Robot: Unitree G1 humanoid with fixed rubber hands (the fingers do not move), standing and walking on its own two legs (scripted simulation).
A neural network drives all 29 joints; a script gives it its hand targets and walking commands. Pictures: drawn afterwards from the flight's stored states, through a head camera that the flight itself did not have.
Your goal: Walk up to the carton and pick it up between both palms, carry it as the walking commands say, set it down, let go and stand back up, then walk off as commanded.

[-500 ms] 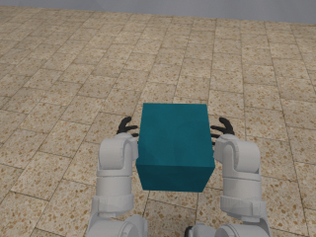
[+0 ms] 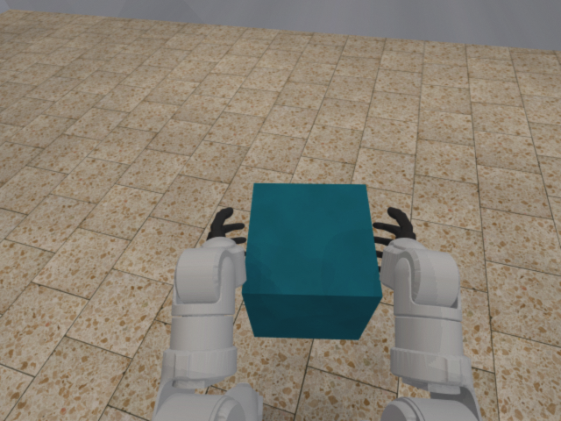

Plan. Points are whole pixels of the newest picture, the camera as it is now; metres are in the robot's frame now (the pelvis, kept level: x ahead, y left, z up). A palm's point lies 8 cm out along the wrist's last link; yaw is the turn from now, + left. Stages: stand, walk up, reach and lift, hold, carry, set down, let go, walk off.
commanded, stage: carry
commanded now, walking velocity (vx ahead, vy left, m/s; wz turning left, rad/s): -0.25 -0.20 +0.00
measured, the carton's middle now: (307, 263) +0.35 +0.01 +0.00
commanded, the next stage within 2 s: none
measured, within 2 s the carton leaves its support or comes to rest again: neither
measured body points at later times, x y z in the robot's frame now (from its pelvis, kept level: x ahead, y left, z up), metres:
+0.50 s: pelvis -0.21 -0.13 +0.00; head -0.20 -0.11 +0.45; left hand +0.10 +0.03 +0.08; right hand +0.13 -0.22 +0.09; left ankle -0.11 +0.04 -0.72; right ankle -0.21 -0.28 -0.71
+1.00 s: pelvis -0.41 -0.23 +0.01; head -0.41 -0.22 +0.46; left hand -0.10 -0.09 +0.07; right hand -0.10 -0.35 +0.08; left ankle -0.34 -0.10 -0.72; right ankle -0.36 -0.34 -0.72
